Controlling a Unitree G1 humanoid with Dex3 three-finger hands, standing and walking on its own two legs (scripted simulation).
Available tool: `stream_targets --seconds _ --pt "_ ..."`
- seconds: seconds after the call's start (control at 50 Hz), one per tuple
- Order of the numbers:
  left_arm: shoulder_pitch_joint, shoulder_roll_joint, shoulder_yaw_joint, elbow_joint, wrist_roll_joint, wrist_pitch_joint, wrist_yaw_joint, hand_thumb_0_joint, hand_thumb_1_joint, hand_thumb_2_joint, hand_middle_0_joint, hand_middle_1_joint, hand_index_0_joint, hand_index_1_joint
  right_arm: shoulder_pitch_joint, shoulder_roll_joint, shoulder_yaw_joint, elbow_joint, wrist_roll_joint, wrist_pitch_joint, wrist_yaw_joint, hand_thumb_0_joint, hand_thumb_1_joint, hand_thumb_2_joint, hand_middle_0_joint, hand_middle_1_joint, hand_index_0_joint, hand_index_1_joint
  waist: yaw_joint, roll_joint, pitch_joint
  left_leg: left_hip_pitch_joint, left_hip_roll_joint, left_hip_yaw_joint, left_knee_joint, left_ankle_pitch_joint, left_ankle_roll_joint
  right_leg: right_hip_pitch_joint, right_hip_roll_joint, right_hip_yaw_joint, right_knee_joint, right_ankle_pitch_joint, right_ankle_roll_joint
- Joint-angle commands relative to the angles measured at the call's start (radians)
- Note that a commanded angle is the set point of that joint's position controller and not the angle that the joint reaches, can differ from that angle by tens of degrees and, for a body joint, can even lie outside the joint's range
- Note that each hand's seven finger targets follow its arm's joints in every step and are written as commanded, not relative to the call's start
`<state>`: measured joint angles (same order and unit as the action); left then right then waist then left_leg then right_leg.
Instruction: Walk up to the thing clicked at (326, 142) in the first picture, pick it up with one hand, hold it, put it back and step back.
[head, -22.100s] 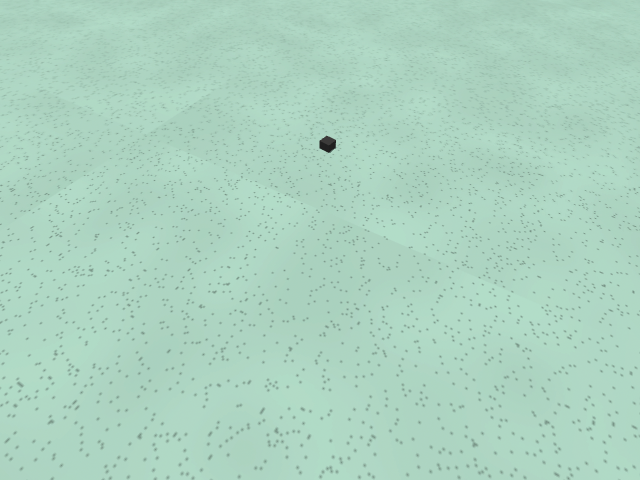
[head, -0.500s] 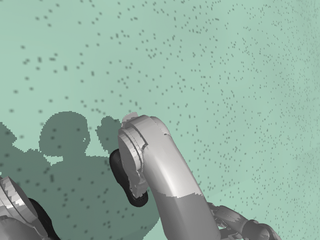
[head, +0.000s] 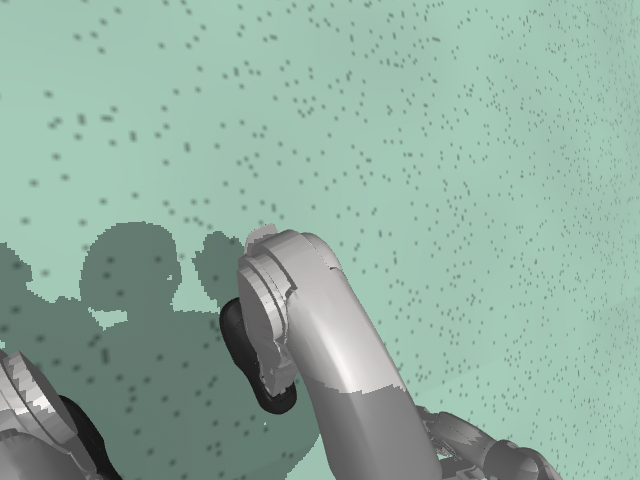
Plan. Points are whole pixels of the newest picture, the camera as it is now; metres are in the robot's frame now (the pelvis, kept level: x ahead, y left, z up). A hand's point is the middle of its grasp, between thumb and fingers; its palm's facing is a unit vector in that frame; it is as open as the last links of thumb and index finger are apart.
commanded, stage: close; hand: left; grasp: from above
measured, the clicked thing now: out of the picture +0.43 +0.36 -0.30
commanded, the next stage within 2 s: go down in 0.96 s
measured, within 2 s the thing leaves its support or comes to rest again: neither
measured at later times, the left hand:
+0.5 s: hand out of the picture +0.42 +0.33 -0.26, palm faces +0.04 -0.49 -0.87, open 9.8 cm
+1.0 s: hand out of the picture +0.43 +0.33 -0.26, palm faces +0.03 -0.48 -0.87, open 10.5 cm
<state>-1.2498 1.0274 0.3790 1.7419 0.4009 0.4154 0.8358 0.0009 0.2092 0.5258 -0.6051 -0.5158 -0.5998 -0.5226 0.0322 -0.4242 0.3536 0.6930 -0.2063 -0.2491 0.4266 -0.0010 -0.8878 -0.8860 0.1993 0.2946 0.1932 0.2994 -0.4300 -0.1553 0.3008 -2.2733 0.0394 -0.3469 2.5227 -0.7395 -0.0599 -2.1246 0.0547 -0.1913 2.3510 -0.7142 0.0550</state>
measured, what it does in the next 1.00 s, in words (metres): stands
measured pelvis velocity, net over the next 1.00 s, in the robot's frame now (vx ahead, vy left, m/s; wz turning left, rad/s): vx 0.00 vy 0.00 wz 0.00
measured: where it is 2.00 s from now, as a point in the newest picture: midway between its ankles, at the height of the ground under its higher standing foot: (189, 423)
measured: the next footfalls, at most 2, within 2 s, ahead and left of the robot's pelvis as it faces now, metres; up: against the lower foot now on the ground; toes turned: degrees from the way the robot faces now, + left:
none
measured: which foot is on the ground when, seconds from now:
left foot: down 0.00-1.00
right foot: down 0.00-1.00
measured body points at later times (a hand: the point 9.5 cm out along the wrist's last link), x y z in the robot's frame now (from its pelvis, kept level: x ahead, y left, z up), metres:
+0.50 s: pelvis +0.00 +0.00 +0.00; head +0.30 +0.11 +0.31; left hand +0.42 +0.36 -0.21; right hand +0.02 -0.26 -0.05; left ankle +0.06 +0.14 -0.28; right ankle +0.11 -0.12 -0.28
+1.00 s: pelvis +0.00 +0.00 +0.00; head +0.30 +0.11 +0.31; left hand +0.43 +0.35 -0.21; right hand +0.03 -0.26 -0.05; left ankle +0.06 +0.14 -0.28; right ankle +0.11 -0.12 -0.28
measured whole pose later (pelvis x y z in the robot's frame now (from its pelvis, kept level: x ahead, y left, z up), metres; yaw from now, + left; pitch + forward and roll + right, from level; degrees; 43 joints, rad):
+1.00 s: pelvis +0.00 +0.00 +0.00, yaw +0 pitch +26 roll -15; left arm -1.27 1.03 0.37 1.74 0.41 0.42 0.83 0.00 0.08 0.60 -0.48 -0.61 -0.48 -0.61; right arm 0.03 -0.43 0.35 0.69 -0.21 -0.24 0.43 0.00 -0.89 -0.89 0.20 0.29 0.19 0.30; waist -0.44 -0.16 0.30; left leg -2.28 0.04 -0.34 2.52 -0.74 -0.06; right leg -2.13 0.05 -0.19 2.35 -0.71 0.06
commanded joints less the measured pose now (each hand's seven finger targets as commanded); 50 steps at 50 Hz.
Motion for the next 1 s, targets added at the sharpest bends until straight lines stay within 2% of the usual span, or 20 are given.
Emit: stream_targets --seconds 0.0,0.06,0.08,0.14,0.2,0.26,0.38,0.4,0.5,0.56,0.62,0.68,0.7,0.72,0.76,0.78,0.82,0.88,0.92,0.98 --pt "-0.201 0.205 -0.029 -0.087 0.025 -0.001 0.039 0.000 0.171 0.545 -0.556 -0.549 -0.557 -0.550 0.218 -0.350 -0.085 0.035 0.003 0.011 0.005 0.000 -0.876 -0.890 0.200 0.299 0.200 0.299 -0.081 0.535 -0.680 0.499 0.032 0.133 -0.233 0.224 0.073 0.366 0.013 -0.127 -0.214 0.357 -0.045" --pt "-0.228 0.193 -0.018 -0.076 0.017 -0.002 0.039 0.000 0.142 0.530 -0.550 -0.515 -0.544 -0.522 0.213 -0.353 -0.086 0.042 0.005 0.010 0.003 0.000 -0.878 -0.891 0.200 0.299 0.200 0.299 -0.087 0.543 -0.676 0.507 0.036 0.126 -0.238 0.217 0.068 0.346 0.007 -0.129 -0.211 0.353 -0.046" --pt "-0.220 0.196 -0.028 -0.086 0.013 -0.003 0.037 0.000 0.132 0.557 -0.538 -0.544 -0.533 -0.552 0.213 -0.357 -0.085 0.035 0.007 0.011 0.004 0.000 -0.877 -0.890 0.200 0.299 0.200 0.299 -0.090 0.557 -0.672 0.520 0.034 0.124 -0.238 0.231 0.065 0.350 0.007 -0.132 -0.202 0.360 -0.044" --pt "-0.191 0.188 -0.038 -0.058 0.041 -0.003 0.037 0.000 0.168 0.579 -0.561 -0.559 -0.557 -0.565 0.237 -0.350 -0.084 0.044 0.008 0.012 0.002 0.000 -0.876 -0.890 0.200 0.299 0.200 0.299 -0.084 0.538 -0.681 0.484 0.032 0.141 -0.225 0.216 0.073 0.371 0.020 -0.120 -0.235 0.354 -0.046" --pt "-0.228 0.195 -0.026 -0.087 0.008 -0.005 0.046 0.000 0.155 0.556 -0.547 -0.546 -0.545 -0.550 0.217 -0.353 -0.085 0.046 0.003 0.010 0.005 0.000 -0.877 -0.890 0.200 0.299 0.200 0.299 -0.085 0.526 -0.682 0.486 0.032 0.139 -0.223 0.241 0.075 0.378 0.011 -0.123 -0.225 0.380 -0.038" --pt "-0.222 0.190 -0.029 -0.084 -0.005 -0.008 0.043 0.000 0.158 0.584 -0.556 -0.558 -0.550 -0.566 0.216 -0.357 -0.080 0.035 0.003 0.010 0.005 0.000 -0.877 -0.890 0.200 0.299 0.200 0.299 -0.090 0.544 -0.685 0.517 0.032 0.132 -0.227 0.250 0.068 0.373 0.012 -0.127 -0.210 0.378 -0.041" --pt "-0.217 0.212 -0.026 -0.080 0.028 -0.008 0.037 0.000 0.146 0.570 -0.541 -0.557 -0.538 -0.562 0.206 -0.345 -0.081 0.048 0.005 0.011 0.003 0.000 -0.878 -0.891 0.200 0.299 0.200 0.299 -0.081 0.550 -0.675 0.493 0.031 0.137 -0.236 0.203 0.069 0.351 0.007 -0.129 -0.215 0.339 -0.047" --pt "-0.219 0.206 -0.024 -0.091 0.017 -0.009 0.035 0.000 0.141 0.567 -0.529 -0.567 -0.530 -0.568 0.199 -0.349 -0.085 0.038 0.006 0.011 0.004 0.000 -0.874 -0.889 0.200 0.299 0.200 0.299 -0.081 0.559 -0.667 0.511 0.032 0.134 -0.239 0.212 0.067 0.346 0.004 -0.132 -0.205 0.341 -0.046" --pt "-0.207 0.179 -0.041 -0.085 0.022 -0.001 0.025 0.000 0.103 0.563 -0.495 -0.579 -0.498 -0.578 0.207 -0.348 -0.092 0.049 0.006 0.015 0.007 0.000 -0.874 -0.888 0.200 0.299 0.200 0.299 -0.086 0.532 -0.661 0.481 0.029 0.142 -0.232 0.206 0.074 0.348 0.009 -0.128 -0.212 0.343 -0.042" --pt "-0.213 0.190 -0.039 -0.088 0.029 0.003 0.023 0.000 0.086 0.565 -0.483 -0.580 -0.486 -0.579 0.219 -0.347 -0.090 0.044 0.005 0.019 0.008 0.000 -0.875 -0.889 0.201 0.299 0.200 0.299 -0.089 0.537 -0.670 0.477 0.029 0.134 -0.236 0.219 0.074 0.347 0.007 -0.125 -0.210 0.354 -0.044" --pt "-0.224 0.185 -0.038 -0.099 0.014 0.005 0.019 0.000 0.060 0.595 -0.460 -0.608 -0.462 -0.608 0.215 -0.350 -0.093 0.041 0.005 0.017 0.008 0.000 -0.875 -0.889 0.200 0.299 0.200 0.299 -0.088 0.538 -0.680 0.504 0.028 0.132 -0.232 0.229 0.070 0.343 0.005 -0.130 -0.197 0.354 -0.042" --pt "-0.222 0.188 -0.050 -0.074 0.048 0.004 0.020 0.000 0.075 0.598 -0.484 -0.596 -0.482 -0.601 0.232 -0.349 -0.091 0.057 0.008 0.013 0.003 0.000 -0.877 -0.890 0.200 0.299 0.200 0.299 -0.091 0.537 -0.683 0.481 0.031 0.136 -0.233 0.215 0.073 0.351 0.014 -0.118 -0.228 0.355 -0.043" --pt "-0.219 0.176 -0.052 -0.063 0.048 0.003 0.025 0.000 0.075 0.618 -0.495 -0.597 -0.488 -0.606 0.243 -0.353 -0.090 0.058 0.010 0.014 0.004 0.000 -0.879 -0.891 0.200 0.299 0.200 0.299 -0.095 0.531 -0.693 0.483 0.032 0.138 -0.231 0.236 0.072 0.369 0.022 -0.117 -0.237 0.377 -0.042" --pt "-0.223 0.191 -0.036 -0.076 0.039 -0.001 0.033 0.000 0.071 0.635 -0.483 -0.621 -0.479 -0.628 0.240 -0.356 -0.090 0.044 0.010 0.012 0.003 0.000 -0.877 -0.890 0.200 0.299 0.200 0.299 -0.086 0.536 -0.709 0.509 0.033 0.134 -0.232 0.259 0.068 0.375 0.019 -0.121 -0.225 0.389 -0.044" --pt "-0.238 0.184 -0.039 -0.087 0.018 0.000 0.038 0.000 0.045 0.611 -0.454 -0.618 -0.453 -0.621 0.233 -0.352 -0.083 0.037 0.003 0.012 0.007 0.000 -0.876 -0.889 0.200 0.299 0.200 0.299 -0.091 0.543 -0.707 0.518 0.032 0.132 -0.227 0.280 0.071 0.386 0.015 -0.122 -0.213 0.405 -0.041" --pt "-0.237 0.191 -0.044 -0.077 0.030 0.003 0.038 0.000 0.056 0.611 -0.458 -0.626 -0.460 -0.626 0.232 -0.349 -0.080 0.045 0.001 0.011 0.006 0.000 -0.877 -0.890 0.200 0.299 0.200 0.299 -0.090 0.542 -0.711 0.505 0.033 0.139 -0.227 0.259 0.073 0.390 0.017 -0.117 -0.222 0.395 -0.043" --pt "-0.255 0.187 -0.043 -0.092 0.005 0.002 0.029 0.000 0.073 0.627 -0.483 -0.615 -0.479 -0.622 0.209 -0.347 -0.080 0.060 0.000 0.008 0.003 0.000 -0.878 -0.890 0.200 0.299 0.200 0.299 -0.097 0.533 -0.682 0.498 0.030 0.141 -0.221 0.240 0.071 0.363 0.009 -0.123 -0.214 0.375 -0.037" --pt "-0.228 0.197 -0.048 -0.091 0.022 0.001 0.033 0.000 0.072 0.587 -0.486 -0.586 -0.483 -0.591 0.229 -0.354 -0.076 0.030 0.007 0.015 0.006 0.000 -0.878 -0.890 0.200 0.299 0.200 0.299 -0.094 0.549 -0.700 0.512 0.033 0.135 -0.224 0.260 0.072 0.371 0.015 -0.118 -0.222 0.385 -0.043" --pt "-0.237 0.205 -0.042 -0.098 0.023 0.003 0.030 0.000 0.042 0.602 -0.454 -0.607 -0.453 -0.610 0.207 -0.351 -0.079 0.037 0.003 0.016 0.005 0.000 -0.876 -0.890 0.200 0.299 0.200 0.299 -0.092 0.547 -0.673 0.497 0.032 0.133 -0.231 0.243 0.071 0.348 0.007 -0.125 -0.209 0.369 -0.041" --pt "-0.220 0.201 -0.041 -0.064 0.049 0.002 0.030 0.000 0.034 0.619 -0.446 -0.627 -0.445 -0.629 0.225 -0.349 -0.086 0.056 0.005 0.017 0.004 0.000 -0.878 -0.890 0.200 0.299 0.200 0.300 -0.091 0.552 -0.670 0.480 0.034 0.133 -0.241 0.213 0.071 0.346 0.013 -0.125 -0.223 0.349 -0.045"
